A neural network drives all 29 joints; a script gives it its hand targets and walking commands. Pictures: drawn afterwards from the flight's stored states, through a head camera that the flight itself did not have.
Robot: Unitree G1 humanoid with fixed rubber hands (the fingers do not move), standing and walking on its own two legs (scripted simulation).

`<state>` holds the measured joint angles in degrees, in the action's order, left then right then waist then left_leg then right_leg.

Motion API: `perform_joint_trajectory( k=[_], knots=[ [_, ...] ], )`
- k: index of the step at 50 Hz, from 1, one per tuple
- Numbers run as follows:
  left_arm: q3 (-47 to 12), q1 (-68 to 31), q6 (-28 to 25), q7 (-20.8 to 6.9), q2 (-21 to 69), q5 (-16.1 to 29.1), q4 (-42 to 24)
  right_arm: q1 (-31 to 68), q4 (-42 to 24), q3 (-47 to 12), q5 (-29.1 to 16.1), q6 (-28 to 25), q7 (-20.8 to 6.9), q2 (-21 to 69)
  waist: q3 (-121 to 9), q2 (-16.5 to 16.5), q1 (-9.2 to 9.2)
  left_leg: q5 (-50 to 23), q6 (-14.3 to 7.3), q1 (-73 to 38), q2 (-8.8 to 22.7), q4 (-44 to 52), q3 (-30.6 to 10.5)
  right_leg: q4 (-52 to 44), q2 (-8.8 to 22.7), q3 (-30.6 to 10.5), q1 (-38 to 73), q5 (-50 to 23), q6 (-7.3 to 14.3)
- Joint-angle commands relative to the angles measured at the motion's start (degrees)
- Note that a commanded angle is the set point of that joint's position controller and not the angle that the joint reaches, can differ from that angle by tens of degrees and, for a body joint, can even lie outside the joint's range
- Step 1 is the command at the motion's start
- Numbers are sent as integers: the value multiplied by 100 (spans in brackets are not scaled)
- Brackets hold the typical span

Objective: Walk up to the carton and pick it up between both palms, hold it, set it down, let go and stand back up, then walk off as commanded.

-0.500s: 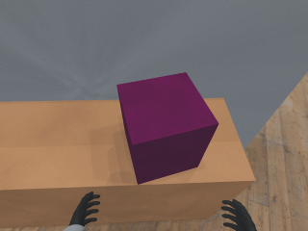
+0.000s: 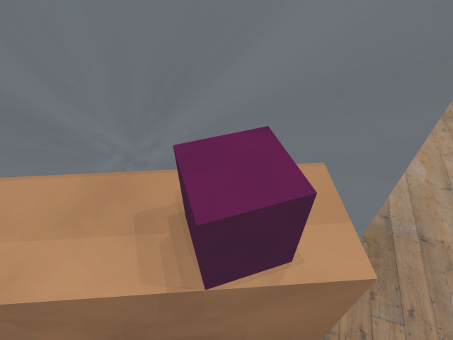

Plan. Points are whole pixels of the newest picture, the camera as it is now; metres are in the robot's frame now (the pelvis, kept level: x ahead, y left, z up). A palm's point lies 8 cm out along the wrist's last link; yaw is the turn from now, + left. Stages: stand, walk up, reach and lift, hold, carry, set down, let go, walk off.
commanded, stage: stand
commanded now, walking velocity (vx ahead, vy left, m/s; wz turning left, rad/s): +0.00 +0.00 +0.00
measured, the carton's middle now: (236, 207) +0.39 +0.00 -0.01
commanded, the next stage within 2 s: walk off in 1.98 s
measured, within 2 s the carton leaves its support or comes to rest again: neither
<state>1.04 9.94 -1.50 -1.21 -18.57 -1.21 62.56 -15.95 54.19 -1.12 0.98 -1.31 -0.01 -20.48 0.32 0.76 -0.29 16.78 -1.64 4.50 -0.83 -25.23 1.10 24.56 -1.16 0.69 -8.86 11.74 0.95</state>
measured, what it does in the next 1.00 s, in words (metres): stands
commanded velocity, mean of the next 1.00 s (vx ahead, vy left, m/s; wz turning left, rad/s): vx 0.00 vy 0.00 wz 0.00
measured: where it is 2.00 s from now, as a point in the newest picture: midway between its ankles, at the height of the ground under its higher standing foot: outside the picture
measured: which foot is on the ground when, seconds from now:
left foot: down 0.00-1.00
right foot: down 0.00-1.00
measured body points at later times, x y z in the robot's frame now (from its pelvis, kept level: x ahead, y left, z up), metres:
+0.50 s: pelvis -0.02 +0.02 +0.00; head -0.03 +0.01 +0.45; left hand +0.05 +0.30 -0.13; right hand +0.04 -0.27 -0.13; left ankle -0.03 +0.10 -0.74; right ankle +0.02 -0.11 -0.74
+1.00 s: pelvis -0.01 +0.03 +0.01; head -0.02 +0.03 +0.45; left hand +0.05 +0.32 -0.14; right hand +0.06 -0.26 -0.13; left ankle -0.03 +0.10 -0.74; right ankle +0.02 -0.11 -0.74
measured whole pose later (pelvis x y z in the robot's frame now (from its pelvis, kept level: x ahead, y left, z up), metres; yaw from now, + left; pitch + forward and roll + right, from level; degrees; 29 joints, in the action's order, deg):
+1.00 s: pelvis -0.01 +0.03 +0.01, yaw +0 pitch -5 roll +0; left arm -0.2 5.4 -0.5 -0.5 -18.0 -0.4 67.9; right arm -9.0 62.9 -2.0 0.5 -1.3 0.3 -19.2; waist 3.9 0.0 -0.3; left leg 12.1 -4.3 2.2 -4.2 -18.7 1.6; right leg 19.6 2.1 -0.2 -7.0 8.1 -2.0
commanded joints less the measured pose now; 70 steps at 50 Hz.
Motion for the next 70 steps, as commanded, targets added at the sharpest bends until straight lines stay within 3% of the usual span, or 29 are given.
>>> perform_joint_trajectory(
  k=[1, 8, 10, 15, 16, 38, 48, 50, 55, 60, 63, 66, 70],
  knots=[
    [179, -516, -176, 60, -1345, 38, -275, 297, -368, 270, -16, -181, 83, -1293, 198, -37, -37, -1184, -154, 583, 807, 829, -817, -542, 764, -815, 233, -919, 213],
    [101, -598, -148, 81, -1305, 56, -28, 337, -112, 209, -35, -165, 103, -1281, 346, -45, -15, -1053, -126, 480, 822, 937, -866, -733, 765, -831, 186, -762, 170],
    [94, -654, -144, 94, -1349, 49, 25, 402, -60, 213, -40, -160, 111, -1297, 393, -176, -27, -910, -126, 557, 809, 1051, -906, -756, 767, -817, 223, -643, 150],
    [68, -620, -125, 89, -1285, 79, 99, 495, 79, 197, -23, -172, 89, -1275, 298, -53, -64, -697, -124, 539, 782, 1150, -918, -798, 771, -801, 327, -498, 118],
    [70, -668, -120, 91, -1293, 66, 125, 531, 82, 184, -22, -167, 85, -1211, 311, -205, -28, -708, -127, 520, 806, 1187, -932, -781, 769, -791, 292, -465, 112],
    [63, -737, -53, 122, -1317, 100, 214, 823, 426, 198, -44, -124, 92, -1348, 189, -53, -10, -975, -42, 386, 833, 1303, -977, -818, 825, -724, 367, -518, 38],
    [66, -771, -18, 141, -1260, 95, 171, 939, 514, 226, -50, -113, 126, -1354, 132, 7, -26, -1463, 45, 299, 858, 1298, -992, -764, 843, -635, 374, -579, 17],
    [70, -772, -8, 160, -1314, 85, 163, 870, 526, 207, -58, -114, 120, -1304, 118, -111, 8, -1445, 73, 264, 842, 1331, -967, -747, 847, -647, 386, -596, 21],
    [77, -750, 3, 166, -1285, 89, 150, 898, 570, 229, -59, -119, 120, -1313, 59, 16, 7, -1745, 124, 222, 829, 1297, -953, -714, 858, -568, 441, -632, -10],
    [100, -734, 22, 189, -1292, 76, 97, 915, 582, 283, -66, -106, 145, -1361, 18, -93, 7, -2090, 187, 133, 859, 1284, -962, -646, 826, -460, 440, -671, -28],
    [101, -767, 47, 197, -1254, 102, 35, 960, 579, 296, -54, -103, 141, -1344, 29, 33, 8, -2231, 245, 136, 850, 1283, -960, -638, 849, -473, 447, -680, -40],
    [105, -797, 45, 214, -1266, 80, 20, 964, 611, 321, -66, -107, 157, -1351, 12, -106, 13, -2413, 231, 61, 862, 1258, -957, -619, 843, -404, 468, -762, -40],
    [104, -726, 37, 211, -1255, 77, 1, 927, 615, 331, -87, -90, 160, -1327, -8, -17, 35, -2554, 233, 26, 829, 1243, -931, -608, 865, -395, 514, -843, -28]
  ],
)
